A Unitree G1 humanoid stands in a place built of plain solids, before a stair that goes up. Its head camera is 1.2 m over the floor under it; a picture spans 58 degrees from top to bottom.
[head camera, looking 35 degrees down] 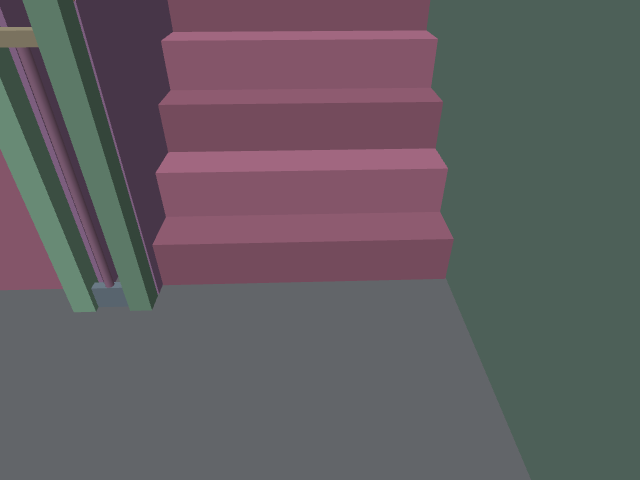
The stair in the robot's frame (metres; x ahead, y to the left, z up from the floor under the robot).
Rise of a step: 0.21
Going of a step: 0.21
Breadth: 1.20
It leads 2 degrees to the left of straight ahead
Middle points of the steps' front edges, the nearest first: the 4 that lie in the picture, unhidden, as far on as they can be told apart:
1.40 0.06 0.21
1.61 0.07 0.42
1.82 0.08 0.63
2.03 0.08 0.84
